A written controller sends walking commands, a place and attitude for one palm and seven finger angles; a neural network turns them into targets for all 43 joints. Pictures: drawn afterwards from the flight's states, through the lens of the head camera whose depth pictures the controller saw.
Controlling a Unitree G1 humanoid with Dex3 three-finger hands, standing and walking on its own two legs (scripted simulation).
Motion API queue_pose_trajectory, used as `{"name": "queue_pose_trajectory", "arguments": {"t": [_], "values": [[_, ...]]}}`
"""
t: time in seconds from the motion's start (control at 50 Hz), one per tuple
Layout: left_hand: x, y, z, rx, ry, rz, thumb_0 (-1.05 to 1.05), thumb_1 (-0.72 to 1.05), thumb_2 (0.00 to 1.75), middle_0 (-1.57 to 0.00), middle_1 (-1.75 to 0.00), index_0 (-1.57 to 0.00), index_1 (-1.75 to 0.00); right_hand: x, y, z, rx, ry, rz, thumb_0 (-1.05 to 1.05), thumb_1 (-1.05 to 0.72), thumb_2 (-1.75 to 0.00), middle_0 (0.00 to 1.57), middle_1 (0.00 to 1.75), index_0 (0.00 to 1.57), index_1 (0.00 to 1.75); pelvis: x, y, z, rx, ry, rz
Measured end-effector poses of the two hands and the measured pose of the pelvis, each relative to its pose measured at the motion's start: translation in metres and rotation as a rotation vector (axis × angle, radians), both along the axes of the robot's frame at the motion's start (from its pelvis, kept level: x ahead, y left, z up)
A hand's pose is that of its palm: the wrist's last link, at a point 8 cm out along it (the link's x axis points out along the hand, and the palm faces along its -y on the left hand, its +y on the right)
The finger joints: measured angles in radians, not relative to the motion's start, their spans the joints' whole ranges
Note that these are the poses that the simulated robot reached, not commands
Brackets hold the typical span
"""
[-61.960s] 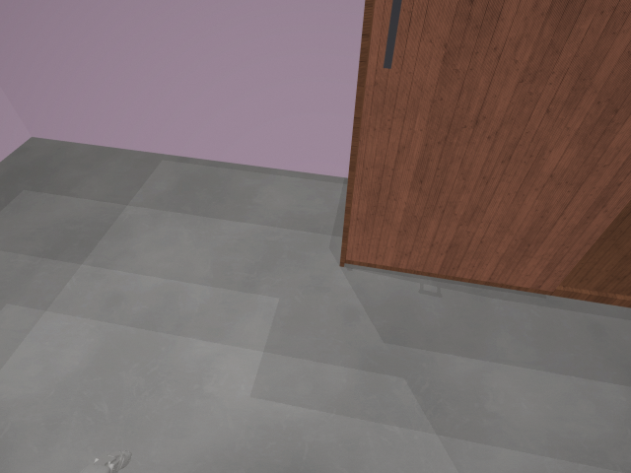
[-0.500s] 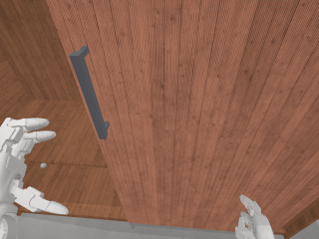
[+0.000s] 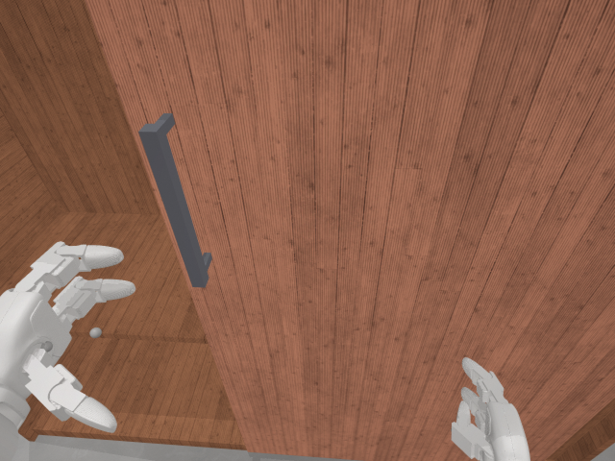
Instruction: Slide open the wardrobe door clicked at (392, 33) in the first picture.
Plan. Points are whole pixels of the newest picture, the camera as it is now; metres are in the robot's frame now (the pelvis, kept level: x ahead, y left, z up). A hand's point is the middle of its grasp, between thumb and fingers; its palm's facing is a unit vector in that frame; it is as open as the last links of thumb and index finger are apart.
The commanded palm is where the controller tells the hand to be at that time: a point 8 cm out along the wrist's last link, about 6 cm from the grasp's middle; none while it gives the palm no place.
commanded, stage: draw the hand back to the body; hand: left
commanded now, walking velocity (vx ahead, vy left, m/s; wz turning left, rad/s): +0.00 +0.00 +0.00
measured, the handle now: (185, 209) +0.34 +0.20 +0.20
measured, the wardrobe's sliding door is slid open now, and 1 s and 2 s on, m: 0.68 0.68 0.68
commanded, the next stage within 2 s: step back with the hand held close in 1.20 s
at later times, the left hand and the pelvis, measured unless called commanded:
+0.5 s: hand (80, 327) +0.18 +0.26 +0.16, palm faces +0.47 -0.78 -0.42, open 12.0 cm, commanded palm +0.13 +0.30 +0.19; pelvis +0.00 +0.01 +0.00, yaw -1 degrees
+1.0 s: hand (85, 310) +0.20 +0.27 +0.17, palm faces +0.46 -0.80 -0.38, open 7.6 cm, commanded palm +0.15 +0.30 +0.19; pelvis +0.01 +0.01 +0.01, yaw -2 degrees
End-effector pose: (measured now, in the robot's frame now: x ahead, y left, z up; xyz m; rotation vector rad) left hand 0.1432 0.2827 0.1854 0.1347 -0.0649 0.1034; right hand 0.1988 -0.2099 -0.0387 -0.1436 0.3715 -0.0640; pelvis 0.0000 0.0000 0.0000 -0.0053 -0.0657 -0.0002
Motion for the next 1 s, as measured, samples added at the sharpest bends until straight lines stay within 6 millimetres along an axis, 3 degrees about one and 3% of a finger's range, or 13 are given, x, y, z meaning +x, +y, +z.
{"name": "queue_pose_trajectory", "arguments": {"t": [0.14, 0.22, 0.34, 0.54, 0.72, 1.0], "values": [[-0.008, 0.0, -0.015, -0.026, 0.053, 0.047, -0.02, -0.51, 0.21, -0.25, -1.13, -0.26, -1.13, -0.002, -0.01, -0.001, -0.022, 0.016, -0.001, 0.01, -0.9, -0.9, 0.2, 0.3, 0.2, 0.3, 0.0, -0.003, 0.0, -0.002, -0.002, 0.004], [-0.013, 0.004, -0.007, 0.178, 0.007, 0.233, -0.02, -0.44, 0.25, -0.25, -1.09, -0.26, -1.08, -0.007, -0.013, -0.006, -0.064, 0.049, 0.009, 0.01, -0.9, -0.9, 0.2, 0.3, 0.2, 0.3, -0.003, -0.005, 0.0, -0.01, -0.001, 0.0], [-0.02, 0.008, -0.002, 0.305, -0.046, 0.364, -0.02, -0.26, 0.34, -0.24, -0.98, -0.25, -0.98, -0.021, -0.014, -0.024, -0.077, 0.15, -0.006, 0.01, -0.9, -0.9, 0.2, 0.3, 0.2, 0.3, -0.006, -0.002, 0.002, -0.007, 0.006, -0.008], [0.002, 0.014, -0.004, 0.335, -0.072, 0.371, -0.01, 0.08, 0.5, -0.23, -0.78, -0.24, -0.78, -0.038, -0.01, -0.043, -0.059, 0.273, -0.065, 0.01, -0.9, -0.9, 0.2, 0.3, 0.2, 0.3, 0.004, 0.008, 0.004, 0.005, 0.0, -0.023], [0.018, 0.014, 0.001, 0.336, -0.099, 0.324, 0.0, 0.41, 0.66, -0.22, -0.59, -0.23, -0.59, -0.028, -0.007, -0.036, -0.056, 0.259, -0.081, 0.01, -0.9, -0.9, 0.2, 0.3, 0.2, 0.3, 0.012, 0.014, 0.006, 0.007, -0.005, -0.035], [0.015, 0.021, -0.004, 0.301, -0.075, 0.368, 0.01, 0.82, 0.86, -0.21, -0.35, -0.22, -0.34, -0.015, -0.003, -0.029, -0.07, 0.261, -0.047, 0.01, -0.9, -0.9, 0.2, 0.3, 0.2, 0.3, 0.01, 0.013, 0.009, 0.003, -0.01, -0.029]]}}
